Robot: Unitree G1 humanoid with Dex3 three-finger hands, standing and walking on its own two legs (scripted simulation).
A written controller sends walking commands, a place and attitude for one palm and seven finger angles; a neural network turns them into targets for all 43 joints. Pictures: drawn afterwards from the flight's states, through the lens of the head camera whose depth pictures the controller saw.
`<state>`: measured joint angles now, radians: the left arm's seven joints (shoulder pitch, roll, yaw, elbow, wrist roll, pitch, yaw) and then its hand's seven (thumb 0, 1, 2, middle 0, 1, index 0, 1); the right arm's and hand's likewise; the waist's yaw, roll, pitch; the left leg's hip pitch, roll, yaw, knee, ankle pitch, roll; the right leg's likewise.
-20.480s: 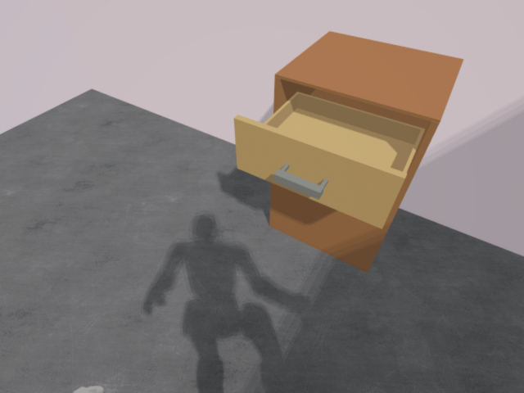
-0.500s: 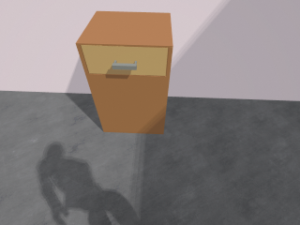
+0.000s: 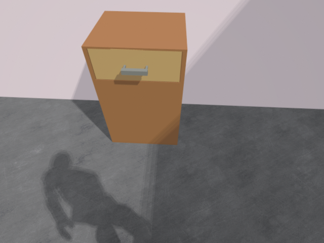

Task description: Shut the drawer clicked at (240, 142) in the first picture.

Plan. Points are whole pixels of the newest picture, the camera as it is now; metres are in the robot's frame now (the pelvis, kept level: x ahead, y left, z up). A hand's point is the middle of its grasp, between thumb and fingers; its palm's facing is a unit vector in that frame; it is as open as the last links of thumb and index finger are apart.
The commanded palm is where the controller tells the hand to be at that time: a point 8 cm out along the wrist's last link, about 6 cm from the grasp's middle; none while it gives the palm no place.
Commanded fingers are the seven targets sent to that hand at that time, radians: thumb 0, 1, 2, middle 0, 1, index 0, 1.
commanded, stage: look to check the result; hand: left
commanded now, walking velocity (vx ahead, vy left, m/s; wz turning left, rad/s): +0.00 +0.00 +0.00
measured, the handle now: (135, 69) +0.89 +0.19 -0.09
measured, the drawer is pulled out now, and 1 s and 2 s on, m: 0.00 0.00 0.00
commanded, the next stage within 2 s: stand and wait in 0.04 s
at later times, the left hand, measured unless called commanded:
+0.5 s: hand out of the picture +0.02 +0.19 -0.17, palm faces +0.02 -0.97 -0.25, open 7.4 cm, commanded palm none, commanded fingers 0.00 0.90 0.90 -0.20 -0.30 -0.20 -0.30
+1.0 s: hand out of the picture +0.04 +0.19 -0.17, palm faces +0.01 -0.97 -0.25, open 7.4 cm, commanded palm none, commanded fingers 0.00 0.90 0.90 -0.20 -0.30 -0.20 -0.30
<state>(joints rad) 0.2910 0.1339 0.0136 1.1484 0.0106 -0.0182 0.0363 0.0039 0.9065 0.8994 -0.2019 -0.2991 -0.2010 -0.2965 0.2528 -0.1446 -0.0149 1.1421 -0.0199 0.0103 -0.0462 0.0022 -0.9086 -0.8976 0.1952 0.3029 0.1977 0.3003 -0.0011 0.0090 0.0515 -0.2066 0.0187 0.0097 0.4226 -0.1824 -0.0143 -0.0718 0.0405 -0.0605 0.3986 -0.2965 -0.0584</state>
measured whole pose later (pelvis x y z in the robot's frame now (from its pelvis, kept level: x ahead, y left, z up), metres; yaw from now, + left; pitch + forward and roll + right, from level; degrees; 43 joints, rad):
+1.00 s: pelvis +0.02 -0.01 +0.00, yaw -1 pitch -1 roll +1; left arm 0.22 0.20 0.02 1.14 0.01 -0.02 0.03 0.00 0.91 0.90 -0.20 -0.30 -0.20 -0.30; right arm 0.19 -0.21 -0.01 1.14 -0.02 0.01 -0.04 0.00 -0.90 -0.90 0.20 0.30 0.20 0.30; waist 0.00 0.01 0.05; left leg -0.17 0.03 0.02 0.37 -0.18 -0.03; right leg -0.03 0.05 -0.05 0.33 -0.28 -0.07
